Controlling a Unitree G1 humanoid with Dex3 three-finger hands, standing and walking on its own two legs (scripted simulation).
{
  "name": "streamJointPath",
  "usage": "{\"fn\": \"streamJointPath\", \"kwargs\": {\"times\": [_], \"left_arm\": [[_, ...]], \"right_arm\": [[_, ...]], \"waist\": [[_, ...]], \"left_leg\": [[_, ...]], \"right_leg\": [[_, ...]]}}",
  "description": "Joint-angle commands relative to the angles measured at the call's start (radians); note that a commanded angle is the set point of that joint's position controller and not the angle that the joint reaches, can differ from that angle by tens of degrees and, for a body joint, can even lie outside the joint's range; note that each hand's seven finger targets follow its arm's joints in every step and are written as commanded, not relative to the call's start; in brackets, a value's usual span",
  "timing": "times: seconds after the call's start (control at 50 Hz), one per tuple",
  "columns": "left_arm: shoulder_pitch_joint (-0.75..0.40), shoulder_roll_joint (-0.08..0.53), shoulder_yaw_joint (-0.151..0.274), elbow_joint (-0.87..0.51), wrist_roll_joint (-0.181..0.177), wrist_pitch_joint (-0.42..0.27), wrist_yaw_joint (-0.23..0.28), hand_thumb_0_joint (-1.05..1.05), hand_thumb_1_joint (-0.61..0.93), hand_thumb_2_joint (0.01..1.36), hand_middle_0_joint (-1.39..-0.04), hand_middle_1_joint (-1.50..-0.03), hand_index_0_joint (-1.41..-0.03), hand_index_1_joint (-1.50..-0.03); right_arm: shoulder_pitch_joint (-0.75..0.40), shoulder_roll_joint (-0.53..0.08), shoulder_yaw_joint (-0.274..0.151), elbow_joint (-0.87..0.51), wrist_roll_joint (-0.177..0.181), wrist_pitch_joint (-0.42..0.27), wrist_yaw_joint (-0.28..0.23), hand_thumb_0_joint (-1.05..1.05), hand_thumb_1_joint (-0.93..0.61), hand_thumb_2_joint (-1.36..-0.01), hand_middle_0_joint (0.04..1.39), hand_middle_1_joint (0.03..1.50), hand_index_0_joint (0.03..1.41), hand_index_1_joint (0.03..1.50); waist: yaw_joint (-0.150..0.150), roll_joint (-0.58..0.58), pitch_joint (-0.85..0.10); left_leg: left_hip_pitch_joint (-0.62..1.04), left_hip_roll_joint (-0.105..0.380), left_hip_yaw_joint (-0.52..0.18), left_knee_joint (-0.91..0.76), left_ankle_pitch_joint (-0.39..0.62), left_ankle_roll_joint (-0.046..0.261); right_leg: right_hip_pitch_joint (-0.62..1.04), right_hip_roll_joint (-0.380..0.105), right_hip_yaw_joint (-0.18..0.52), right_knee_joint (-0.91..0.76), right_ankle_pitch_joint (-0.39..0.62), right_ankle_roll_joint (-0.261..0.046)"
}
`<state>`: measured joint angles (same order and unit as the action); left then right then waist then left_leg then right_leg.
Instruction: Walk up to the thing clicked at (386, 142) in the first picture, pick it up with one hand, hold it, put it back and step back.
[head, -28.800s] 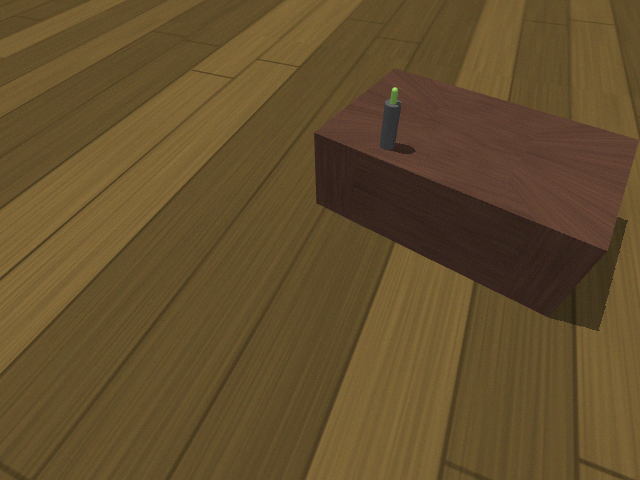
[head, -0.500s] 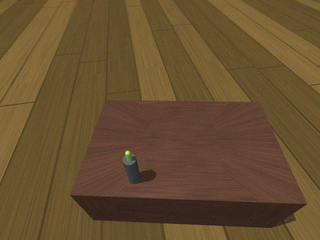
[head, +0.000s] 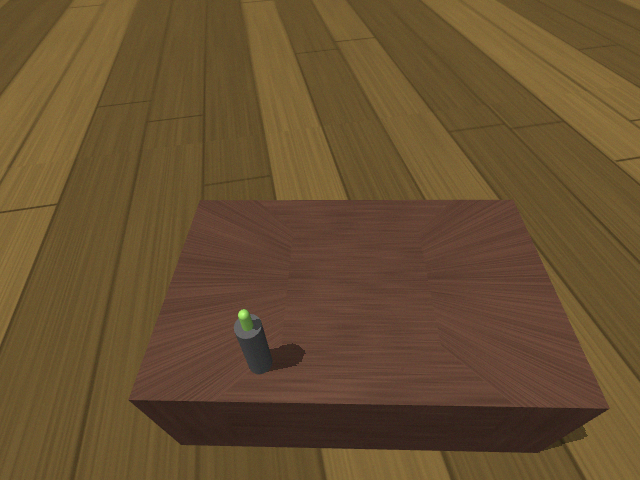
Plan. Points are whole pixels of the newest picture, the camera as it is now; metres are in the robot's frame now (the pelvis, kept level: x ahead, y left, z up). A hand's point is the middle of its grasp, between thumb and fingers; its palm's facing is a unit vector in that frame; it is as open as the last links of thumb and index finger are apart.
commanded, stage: home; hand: left
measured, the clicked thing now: (252, 339) +0.43 +0.17 -0.27
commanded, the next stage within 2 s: stand in 0.18 s
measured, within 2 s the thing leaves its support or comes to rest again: neither
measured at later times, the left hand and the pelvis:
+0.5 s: hand out of the picture +0.08 +0.25 -0.15, palm faces -0.02 -0.93 -0.36, open 15.4 cm; pelvis +0.01 -0.01 +0.00, yaw +0 degrees
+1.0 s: hand out of the picture +0.08 +0.25 -0.15, palm faces -0.02 -0.94 -0.34, open 7.5 cm; pelvis +0.01 -0.01 +0.00, yaw +0 degrees
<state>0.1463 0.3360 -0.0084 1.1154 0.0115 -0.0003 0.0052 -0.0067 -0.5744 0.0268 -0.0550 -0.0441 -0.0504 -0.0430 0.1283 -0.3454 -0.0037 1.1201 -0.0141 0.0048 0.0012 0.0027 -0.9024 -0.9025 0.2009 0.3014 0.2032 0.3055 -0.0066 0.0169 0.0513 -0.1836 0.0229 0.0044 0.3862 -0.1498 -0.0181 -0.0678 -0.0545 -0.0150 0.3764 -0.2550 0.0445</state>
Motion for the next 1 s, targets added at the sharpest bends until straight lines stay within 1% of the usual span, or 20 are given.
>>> {"fn": "streamJointPath", "kwargs": {"times": [0.0,0.04,0.08,0.14,0.22,0.26,0.3,0.32,0.38,0.42,0.46,0.48,0.56,0.58,0.64,0.66,0.7,0.82,0.94,0.98], "left_arm": [[-0.027,0.223,0.048,-0.049,0.002,-0.021,0.02,0.0,-0.61,0.022,-0.043,-0.044,-0.043,-0.043],[-0.031,0.223,0.049,-0.048,0.002,-0.019,0.019,0.0,-0.601,0.027,-0.043,-0.045,-0.044,-0.045],[-0.038,0.219,0.049,-0.046,0.001,-0.017,0.018,0.0,-0.611,0.015,-0.041,-0.042,-0.042,-0.041],[-0.046,0.224,0.052,-0.051,0.001,-0.017,0.018,0.0,-0.611,0.022,-0.042,-0.044,-0.043,-0.043],[-0.052,0.228,0.055,-0.053,0.002,-0.017,0.018,0.0,-0.601,0.027,-0.043,-0.045,-0.044,-0.044],[-0.056,0.223,0.053,-0.051,0.002,-0.016,0.018,0.0,-0.611,0.018,-0.042,-0.043,-0.042,-0.042],[-0.058,0.221,0.053,-0.05,0.004,-0.016,0.016,0.0,-0.451,0.178,-0.2,-0.203,-0.2,-0.202],[-0.062,0.224,0.054,-0.048,0.003,-0.015,0.016,0.0,-0.371,0.258,-0.2,-0.283,-0.2,-0.282],[-0.062,0.227,0.054,-0.05,0.006,-0.017,0.015,0.0,-0.131,0.498,-0.2,-0.3,-0.2,-0.301],[-0.061,0.228,0.056,-0.049,0.008,-0.017,0.013,0.0,0.029,0.658,-0.2,-0.3,-0.2,-0.301],[-0.062,0.229,0.057,-0.053,0.007,-0.018,0.013,0.0,0.189,0.818,-0.2,-0.3,-0.2,-0.301],[-0.06,0.225,0.056,-0.051,0.004,-0.019,0.013,0.0,0.269,0.898,-0.2,-0.3,-0.2,-0.301],[-0.054,0.228,0.056,-0.054,0.005,-0.022,0.011,0.0,0.589,0.9,-0.2,-0.3,-0.2,-0.301],[-0.056,0.235,0.057,-0.058,0.005,-0.023,0.012,0.0,0.669,0.9,-0.2,-0.3,-0.2,-0.301],[-0.055,0.227,0.054,-0.057,0.005,-0.022,0.012,0.0,0.9,0.9,-0.2,-0.3,-0.2,-0.301],[-0.047,0.225,0.053,-0.058,0.005,-0.022,0.012,0.0,0.9,0.9,-0.2,-0.3,-0.2,-0.301],[-0.047,0.231,0.055,-0.057,0.003,-0.022,0.012,0.0,0.9,0.9,-0.2,-0.3,-0.2,-0.301],[-0.043,0.23,0.056,-0.057,0.002,-0.018,0.011,0.0,0.9,0.9,-0.2,-0.3,-0.2,-0.301],[-0.042,0.229,0.054,-0.061,0.001,-0.02,0.01,0.0,0.9,0.9,-0.2,-0.3,-0.2,-0.301],[-0.041,0.222,0.052,-0.059,0.003,-0.02,0.01,0.0,0.9,0.9,-0.2,-0.3,-0.2,-0.301]], "right_arm": [[-0.038,-0.203,-0.034,-0.055,0.003,-0.024,-0.017,0.0,-0.897,-0.902,0.201,0.301,0.201,0.301],[-0.041,-0.208,-0.034,-0.053,0.003,-0.025,-0.018,0.0,-0.896,-0.902,0.201,0.301,0.201,0.301],[-0.045,-0.211,-0.033,-0.049,0.003,-0.024,-0.019,0.0,-0.896,-0.903,0.201,0.301,0.201,0.301],[-0.047,-0.208,-0.034,-0.048,0.002,-0.026,-0.018,0.0,-0.897,-0.903,0.201,0.301,0.201,0.301],[-0.057,-0.217,-0.036,-0.05,0.002,-0.025,-0.021,0.0,-0.896,-0.902,0.201,0.301,0.201,0.301],[-0.058,-0.208,-0.033,-0.045,0.003,-0.024,-0.02,0.0,-0.896,-0.902,0.201,0.301,0.201,0.301],[-0.059,-0.215,-0.034,-0.044,0.002,-0.023,-0.018,0.0,-0.9,-0.9,0.2,0.3,0.2,0.3],[-0.063,-0.213,-0.036,-0.043,0.003,-0.022,-0.018,0.0,-0.9,-0.9,0.2,0.3,0.2,0.3],[-0.066,-0.211,-0.04,-0.043,0.001,-0.021,-0.015,0.0,-0.9,-0.9,0.2,0.3,0.2,0.3],[-0.061,-0.217,-0.041,-0.041,0.001,-0.02,-0.013,0.0,-0.9,-0.9,0.2,0.3,0.2,0.3],[-0.065,-0.209,-0.042,-0.046,0.001,-0.022,-0.012,0.0,-0.9,-0.9,0.2,0.3,0.2,0.3],[-0.066,-0.214,-0.042,-0.045,0.002,-0.022,-0.012,0.0,-0.9,-0.9,0.2,0.3,0.2,0.3],[-0.064,-0.218,-0.043,-0.044,0.002,-0.023,-0.011,0.0,-0.9,-0.9,0.2,0.3,0.2,0.3],[-0.061,-0.212,-0.042,-0.045,0.001,-0.024,-0.011,0.0,-0.9,-0.9,0.2,0.3,0.2,0.3],[-0.057,-0.206,-0.039,-0.042,0.003,-0.022,-0.011,0.0,-0.9,-0.9,0.2,0.3,0.2,0.3],[-0.054,-0.215,-0.04,-0.042,0.003,-0.02,-0.012,0.0,-0.9,-0.9,0.2,0.3,0.2,0.3],[-0.052,-0.21,-0.039,-0.041,0.003,-0.022,-0.012,0.0,-0.9,-0.9,0.2,0.3,0.2,0.3],[-0.05,-0.214,-0.037,-0.041,0.004,-0.025,-0.014,0.0,-0.9,-0.9,0.2,0.3,0.2,0.3],[-0.056,-0.214,-0.04,-0.044,0.003,-0.026,-0.013,0.0,-0.9,-0.9,0.2,0.3,0.2,0.3],[-0.055,-0.212,-0.038,-0.042,0.004,-0.023,-0.011,0.0,-0.9,-0.9,0.2,0.3,0.2,0.3]], "waist": [[0.003,-0.018,-0.074],[0.004,-0.009,-0.079],[0.004,-0.015,-0.055],[0.007,-0.014,-0.081],[0.007,-0.018,-0.099],[0.005,-0.02,-0.078],[0.004,-0.02,-0.049],[0.002,-0.026,-0.035],[-0.001,-0.027,-0.032],[-0.003,-0.016,-0.023],[-0.002,-0.024,-0.043],[0.0,-0.021,-0.038],[-0.001,-0.01,-0.052],[-0.001,-0.017,-0.068],[-0.002,-0.017,-0.061],[-0.001,-0.009,-0.068],[-0.002,-0.02,-0.082],[0.001,-0.007,-0.056],[0.002,-0.022,-0.064],[0.002,-0.02,-0.038]], "left_leg": [[0.086,0.097,-0.079,-0.045,0.193,0.025],[0.097,0.099,-0.075,-0.044,0.2,0.026],[0.087,0.099,-0.077,-0.058,0.175,0.021],[0.104,0.104,-0.074,-0.051,0.234,0.021],[0.125,0.107,-0.068,-0.04,0.258,0.022],[0.118,0.109,-0.072,-0.053,0.229,0.021],[0.09,0.101,-0.072,-0.068,0.158,0.018],[0.09,0.1,-0.075,-0.08,0.113,0.015],[0.086,0.1,-0.078,-0.082,0.095,0.017],[0.077,0.097,-0.078,-0.09,0.03,0.019],[0.089,0.102,-0.08,-0.087,0.088,0.02],[0.083,0.102,-0.082,-0.087,0.077,0.023],[0.095,0.102,-0.079,-0.081,0.087,0.022],[0.1,0.104,-0.078,-0.074,0.129,0.022],[0.098,0.104,-0.079,-0.074,0.142,0.02],[0.1,0.102,-0.075,-0.071,0.127,0.022],[0.113,0.108,-0.074,-0.063,0.178,0.024],[0.096,0.103,-0.072,-0.079,0.142,0.021],[0.115,0.111,-0.073,-0.066,0.189,0.025],[0.092,0.107,-0.076,-0.078,0.141,0.022]], "right_leg": [[-0.044,-0.081,0.059,-0.079,0.211,-0.044],[-0.039,-0.081,0.06,-0.077,0.226,-0.043],[-0.054,-0.079,0.058,-0.085,0.188,-0.044],[-0.032,-0.083,0.057,-0.077,0.241,-0.045],[-0.021,-0.086,0.056,-0.078,0.28,-0.042],[-0.034,-0.083,0.052,-0.085,0.237,-0.044],[-0.046,-0.081,0.055,-0.106,0.183,-0.042],[-0.065,-0.078,0.055,-0.111,0.131,-0.043],[-0.072,-0.078,0.055,-0.12,0.112,-0.048],[-0.077,-0.077,0.059,-0.127,0.066,-0.051],[-0.067,-0.079,0.056,-0.114,0.108,-0.053],[-0.065,-0.08,0.061,-0.12,0.097,-0.052],[-0.06,-0.083,0.065,-0.121,0.115,-0.053],[-0.05,-0.084,0.062,-0.114,0.149,-0.052],[-0.052,-0.082,0.059,-0.111,0.148,-0.05],[-0.049,-0.082,0.059,-0.116,0.149,-0.049],[-0.038,-0.085,0.06,-0.106,0.186,-0.051],[-0.046,-0.08,0.057,-0.106,0.161,-0.051],[-0.049,-0.082,0.056,-0.104,0.178,-0.053],[-0.056,-0.079,0.053,-0.113,0.135,-0.049]]}}
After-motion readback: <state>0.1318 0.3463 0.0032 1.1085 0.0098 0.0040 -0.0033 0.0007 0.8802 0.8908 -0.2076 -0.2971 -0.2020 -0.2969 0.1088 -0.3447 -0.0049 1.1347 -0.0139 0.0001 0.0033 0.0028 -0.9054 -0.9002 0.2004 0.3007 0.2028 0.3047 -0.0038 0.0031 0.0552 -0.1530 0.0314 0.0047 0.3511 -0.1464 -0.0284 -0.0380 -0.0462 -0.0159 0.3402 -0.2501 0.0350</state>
